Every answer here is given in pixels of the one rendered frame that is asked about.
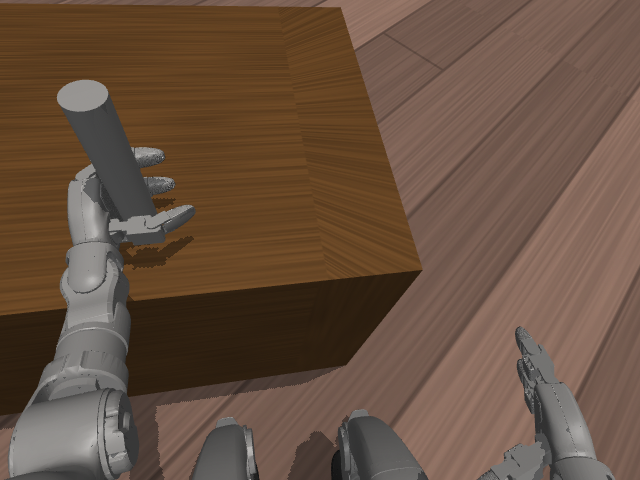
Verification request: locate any right robot hand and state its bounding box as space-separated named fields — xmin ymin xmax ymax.
xmin=477 ymin=326 xmax=597 ymax=480

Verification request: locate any left robot hand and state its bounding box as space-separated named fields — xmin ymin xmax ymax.
xmin=67 ymin=147 xmax=196 ymax=251

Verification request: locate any can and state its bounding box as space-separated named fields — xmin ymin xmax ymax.
xmin=57 ymin=80 xmax=158 ymax=222

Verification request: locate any left robot arm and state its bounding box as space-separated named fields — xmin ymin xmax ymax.
xmin=5 ymin=241 xmax=139 ymax=480

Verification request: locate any right robot arm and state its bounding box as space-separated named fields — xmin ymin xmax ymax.
xmin=550 ymin=457 xmax=615 ymax=480

